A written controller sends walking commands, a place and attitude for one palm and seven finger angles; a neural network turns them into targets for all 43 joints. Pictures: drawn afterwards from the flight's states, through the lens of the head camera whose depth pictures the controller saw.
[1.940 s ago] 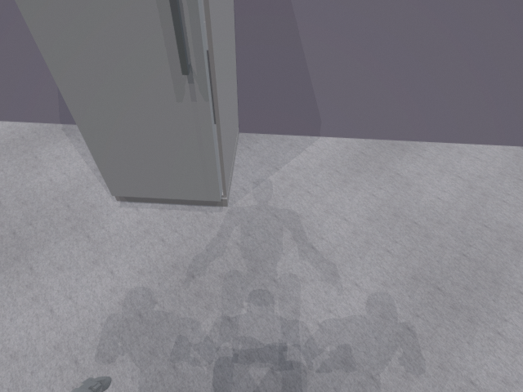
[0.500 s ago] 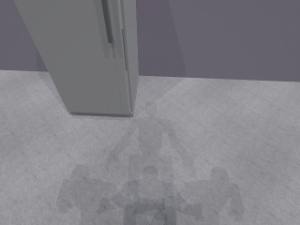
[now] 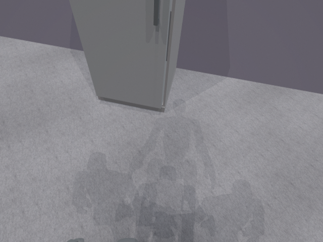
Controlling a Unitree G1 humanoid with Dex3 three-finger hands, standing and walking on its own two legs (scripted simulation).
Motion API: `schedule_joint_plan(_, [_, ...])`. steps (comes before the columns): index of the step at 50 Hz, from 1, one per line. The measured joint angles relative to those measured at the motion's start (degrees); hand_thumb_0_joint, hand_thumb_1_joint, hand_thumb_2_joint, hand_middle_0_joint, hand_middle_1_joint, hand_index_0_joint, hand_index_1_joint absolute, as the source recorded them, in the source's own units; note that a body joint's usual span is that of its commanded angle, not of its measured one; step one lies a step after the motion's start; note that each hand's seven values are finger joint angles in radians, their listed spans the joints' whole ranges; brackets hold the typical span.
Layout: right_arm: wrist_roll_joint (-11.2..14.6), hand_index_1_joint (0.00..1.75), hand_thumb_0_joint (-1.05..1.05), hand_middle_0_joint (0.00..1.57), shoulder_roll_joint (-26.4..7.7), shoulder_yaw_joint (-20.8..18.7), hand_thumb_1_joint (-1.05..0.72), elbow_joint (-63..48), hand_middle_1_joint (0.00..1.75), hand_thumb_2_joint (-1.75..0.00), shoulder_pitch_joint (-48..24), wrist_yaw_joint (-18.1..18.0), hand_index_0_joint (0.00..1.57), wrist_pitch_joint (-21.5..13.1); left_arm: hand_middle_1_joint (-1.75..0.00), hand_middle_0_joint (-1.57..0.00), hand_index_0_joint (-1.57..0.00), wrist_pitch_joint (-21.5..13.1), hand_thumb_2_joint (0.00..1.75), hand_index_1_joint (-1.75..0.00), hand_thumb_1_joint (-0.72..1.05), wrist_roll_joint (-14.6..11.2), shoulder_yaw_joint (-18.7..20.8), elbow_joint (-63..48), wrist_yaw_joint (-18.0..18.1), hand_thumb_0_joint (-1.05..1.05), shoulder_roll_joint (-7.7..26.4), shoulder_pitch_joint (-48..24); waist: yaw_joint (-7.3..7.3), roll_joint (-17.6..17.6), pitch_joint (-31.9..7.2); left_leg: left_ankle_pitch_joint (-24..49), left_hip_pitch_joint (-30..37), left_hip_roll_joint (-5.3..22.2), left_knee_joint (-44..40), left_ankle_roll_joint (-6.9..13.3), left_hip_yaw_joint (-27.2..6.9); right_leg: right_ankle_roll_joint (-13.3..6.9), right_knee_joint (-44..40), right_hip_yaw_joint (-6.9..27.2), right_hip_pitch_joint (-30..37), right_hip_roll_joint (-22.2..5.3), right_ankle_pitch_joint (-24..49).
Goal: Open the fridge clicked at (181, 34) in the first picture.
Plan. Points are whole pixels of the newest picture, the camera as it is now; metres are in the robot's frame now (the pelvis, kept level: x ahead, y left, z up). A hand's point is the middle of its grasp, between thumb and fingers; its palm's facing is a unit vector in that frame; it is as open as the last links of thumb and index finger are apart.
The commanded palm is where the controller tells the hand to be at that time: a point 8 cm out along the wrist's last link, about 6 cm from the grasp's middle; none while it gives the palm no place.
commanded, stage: walk to a spot facing it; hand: right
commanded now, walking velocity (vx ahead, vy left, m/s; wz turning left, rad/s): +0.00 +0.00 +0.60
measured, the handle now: out of the picture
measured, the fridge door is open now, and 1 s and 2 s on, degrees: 0 0 0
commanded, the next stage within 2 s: none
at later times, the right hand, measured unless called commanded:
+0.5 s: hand out of the picture +0.07 -0.21 -0.15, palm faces -0.14 +0.96 -0.25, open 7.4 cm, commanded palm none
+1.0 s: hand out of the picture +0.15 -0.22 -0.15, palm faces -0.51 +0.84 -0.17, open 7.4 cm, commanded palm none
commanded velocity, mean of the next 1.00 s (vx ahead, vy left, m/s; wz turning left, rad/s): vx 0.10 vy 0.00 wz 0.60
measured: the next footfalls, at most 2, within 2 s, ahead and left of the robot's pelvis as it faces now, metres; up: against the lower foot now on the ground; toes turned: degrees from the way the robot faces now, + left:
right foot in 0.60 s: +0.04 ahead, -0.14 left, +0.00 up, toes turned +19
left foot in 1.28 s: +0.02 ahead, +0.19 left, +0.00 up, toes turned +51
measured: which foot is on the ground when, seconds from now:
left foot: down 0.00-0.62, up 0.64-1.00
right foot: down 0.00-0.02, up 0.04-0.58, down 0.60-1.00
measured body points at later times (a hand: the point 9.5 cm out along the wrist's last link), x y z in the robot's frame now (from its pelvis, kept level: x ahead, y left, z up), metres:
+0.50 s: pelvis -0.02 -0.01 +0.02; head +0.02 +0.00 +0.47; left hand +0.05 +0.27 -0.12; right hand +0.08 -0.26 -0.13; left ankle +0.01 +0.09 -0.72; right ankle -0.01 -0.16 -0.68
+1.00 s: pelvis -0.01 -0.07 +0.03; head +0.01 -0.09 +0.47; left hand -0.16 +0.13 -0.11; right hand +0.18 -0.26 -0.13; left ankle -0.10 +0.08 -0.63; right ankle +0.00 -0.15 -0.72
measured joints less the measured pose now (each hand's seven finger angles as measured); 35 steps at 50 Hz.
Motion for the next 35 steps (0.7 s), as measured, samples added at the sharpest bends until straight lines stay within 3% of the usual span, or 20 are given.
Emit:
schedule_joint_plan(2, [-0.3,0.3,0.0,0.2,0.8,-0.1,-0.9,-0.9,0.3,-0.9,1.1,0.0,0.2,-1.3,-0.3,-0.21,-0.21,0.8,0.89,-0.3,0.9,-0.2,0.5,-0.2,-0.1,0.0,0.4,0.4,-0.2,-1.5,-0.4,3.4,0.4,-0.8,-3.0,2.2,1.0,0.9,8.0,1.2,-3.7,-1.4,-4.6])
schedule_joint_plan(4, [-0.3,0.3,0.0,0.2,1.8,0.0,-0.9,-1.2,0.3,-0.9,1.4,-0.6,0.2,-1.8,-0.3,-0.2,-0.21,1.7,0.89,-0.3,0.9,-0.4,1.0,-0.3,0.1,0.0,0.6,0.4,0.16,-2.5,0.1,3.3,0.2,-1.8,-3.0,4.3,1.2,0.9,18.8,5.6,-8.3,0.0,-8.5])
schedule_joint_plan(7, [0.0,0.3,0.0,0.2,2.5,-0.2,-0.9,-1.5,0.3,-0.9,2.1,-1.2,0.2,-1.8,-0.3,-0.2,-0.2,1.9,0.89,-0.3,0.9,-0.4,1.2,-0.4,0.0,0.01,0.6,0.2,-0.07,-2.0,0.1,6.1,1.5,-2.6,-7.7,5.2,0.1,1.2,27.5,7.7,-12.8,1.4,-5.7])
schedule_joint_plan(10, [0.1,0.3,0.0,0.2,2.7,-0.3,-0.9,-1.6,0.3,-0.9,2.7,-1.2,0.2,-2.0,-0.3,-0.2,-0.2,1.6,0.89,-0.3,0.9,-0.3,1.4,-1.0,-0.2,0.01,0.5,-0.2,-0.12,-1.0,-0.4,9.5,2.4,-3.3,-12.7,5.5,-1.8,1.8,29.1,8.5,-15.0,1.7,-1.8])
schedule_joint_plan(21, [-0.1,0.3,0.0,0.2,2.0,-1.1,-0.9,-2.2,0.3,-0.9,2.5,-1.2,0.2,-2.1,-0.3,-0.2,-0.2,1.5,0.89,-0.3,0.9,-0.2,1.7,-2.5,0.6,0.0,1.4,-1.7,-0.66,-0.3,-3.0,14.6,2.3,-6.3,-18.6,4.6,-7.7,2.8,21.7,11.5,-12.6,2.1,-1.2])
schedule_joint_plan(26, [-0.4,0.3,0.0,0.2,0.8,-1.5,-0.9,-2.7,0.3,-0.9,1.7,-1.2,0.2,-1.6,-0.3,-0.2,-0.2,1.1,0.89,-0.3,0.9,-0.7,1.3,-3.7,0.7,0.0,0.7,-2.4,-1.3,0.9,-3.6,15.7,1.3,-7.1,-18.6,3.0,-10.8,1.8,12.3,11.2,-9.0,3.5,-3.9])
schedule_joint_plan(29, [-0.5,0.3,0.0,0.2,-0.4,-1.8,-0.9,-3.0,0.3,-0.9,1.2,-1.2,0.2,-0.9,-0.3,-0.2,-0.2,0.2,0.89,-0.3,0.9,-1.1,0.9,-4.7,0.7,0.0,-0.1,-2.2,-1.3,2.0,-3.9,16.2,0.0,-7.6,-17.8,1.5,-12.9,0.7,2.4,11.0,-5.2,4.6,-2.3])
schedule_joint_plan(31, [-0.2,0.3,0.0,0.2,-1.4,-2.2,-0.9,-3.1,0.3,-0.9,0.9,-1.1,0.2,-0.4,-0.3,-0.2,-0.2,-0.8,0.89,-0.3,0.9,-1.2,0.5,-5.3,0.9,0.0,-0.9,-1.5,-0.65,3.3,-4.1,14.7,-1.6,-7.7,-14.8,0.5,-14.0,-0.9,-4.3,10.0,-2.4,5.2,2.8])
schedule_joint_plan(32, [-0.1,0.3,0.0,0.2,-1.9,-2.5,-0.9,-2.8,0.3,-0.9,0.7,-1.1,0.2,-0.1,-0.3,-0.2,-0.2,-1.0,0.89,-0.3,0.9,-1.0,0.2,-5.4,0.9,0.0,-1.4,-1.0,-0.52,4.2,-3.9,9.2,-3.2,-7.4,-10.6,0.1,-13.6,-2.1,-4.2,9.0,-2.1,5.6,3.5])
schedule_joint_plan(35, [-0.6,0.3,0.0,0.2,-2.7,-3.4,-0.9,-2.4,0.3,-0.9,0.5,-0.4,0.2,0.6,-0.3,-0.2,-0.21,-0.7,0.89,-0.3,0.9,-0.5,-0.6,-5.5,0.8,0.0,-2.1,1.2,0.11,3.9,-4.2,1.1,-8.9,-6.8,8.1,-1.9,-8.2,-4.1,-5.3,6.9,-0.4,4.0,3.3])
